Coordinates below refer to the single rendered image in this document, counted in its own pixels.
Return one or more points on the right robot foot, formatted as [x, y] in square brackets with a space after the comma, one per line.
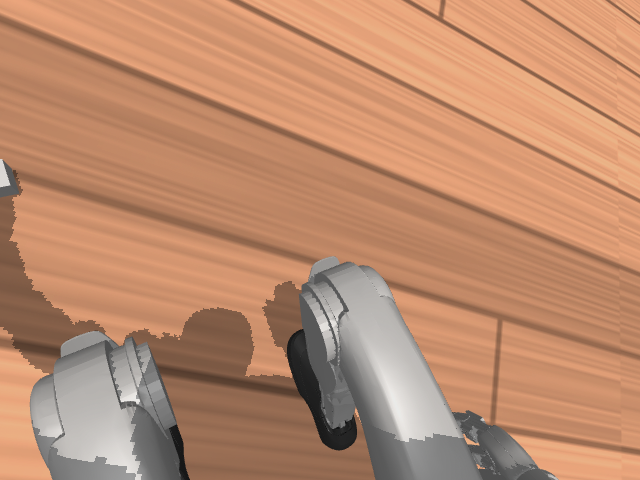
[308, 387]

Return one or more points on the right robot hand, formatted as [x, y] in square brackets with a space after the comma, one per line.
[501, 456]

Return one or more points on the small box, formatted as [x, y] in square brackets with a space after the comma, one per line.
[8, 184]

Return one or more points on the left robot foot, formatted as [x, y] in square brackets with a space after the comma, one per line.
[178, 442]

